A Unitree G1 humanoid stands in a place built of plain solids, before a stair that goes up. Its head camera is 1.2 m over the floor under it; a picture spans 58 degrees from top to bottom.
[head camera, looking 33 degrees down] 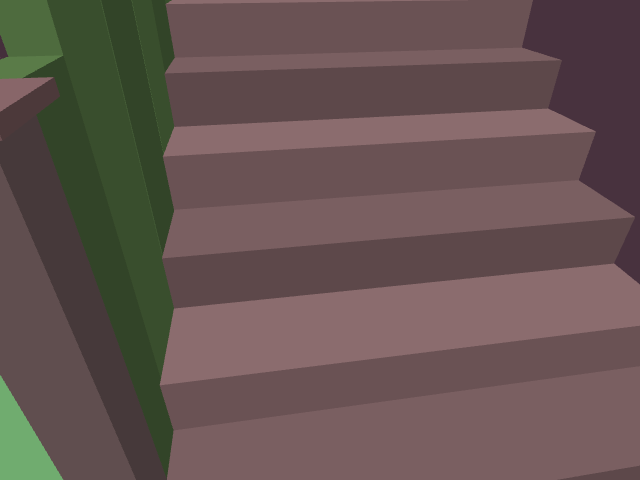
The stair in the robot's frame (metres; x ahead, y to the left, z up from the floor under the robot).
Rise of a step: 0.18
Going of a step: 0.27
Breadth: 1.41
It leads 9 degrees to the left of straight ahead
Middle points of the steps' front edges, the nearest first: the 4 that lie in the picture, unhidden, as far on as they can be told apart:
0.78 -0.32 0.36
1.05 -0.28 0.54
1.31 -0.23 0.71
1.58 -0.19 0.89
